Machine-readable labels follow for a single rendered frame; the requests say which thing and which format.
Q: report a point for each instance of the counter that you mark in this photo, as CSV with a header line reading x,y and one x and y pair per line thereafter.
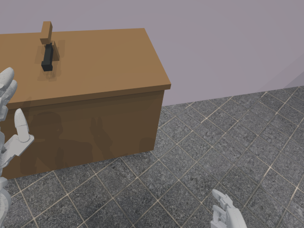
x,y
102,99

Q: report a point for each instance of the left robot forearm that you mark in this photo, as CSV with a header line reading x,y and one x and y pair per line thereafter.
x,y
5,201

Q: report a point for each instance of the left robot hand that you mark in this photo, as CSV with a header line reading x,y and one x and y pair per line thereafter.
x,y
17,144

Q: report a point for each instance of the tap lever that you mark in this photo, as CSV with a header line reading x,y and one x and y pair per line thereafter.
x,y
47,62

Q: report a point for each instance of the right robot hand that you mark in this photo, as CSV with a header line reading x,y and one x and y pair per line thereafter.
x,y
231,218

